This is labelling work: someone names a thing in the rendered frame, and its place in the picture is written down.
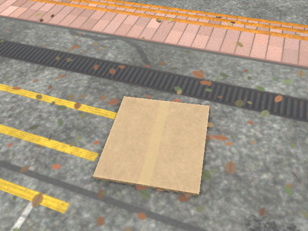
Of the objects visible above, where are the stairs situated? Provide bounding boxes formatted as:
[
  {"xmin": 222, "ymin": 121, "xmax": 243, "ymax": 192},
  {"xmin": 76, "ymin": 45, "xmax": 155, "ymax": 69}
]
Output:
[{"xmin": 49, "ymin": 0, "xmax": 308, "ymax": 37}]

